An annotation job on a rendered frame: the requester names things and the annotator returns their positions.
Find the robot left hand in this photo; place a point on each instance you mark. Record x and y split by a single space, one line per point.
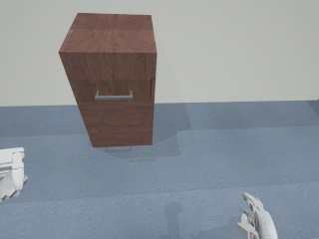
12 172

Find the handle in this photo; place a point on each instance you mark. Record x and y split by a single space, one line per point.
114 98

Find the drawer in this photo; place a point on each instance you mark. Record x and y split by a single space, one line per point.
87 89

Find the robot right hand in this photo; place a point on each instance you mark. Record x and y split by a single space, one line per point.
262 225

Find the cabinet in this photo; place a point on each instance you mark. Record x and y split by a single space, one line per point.
102 46

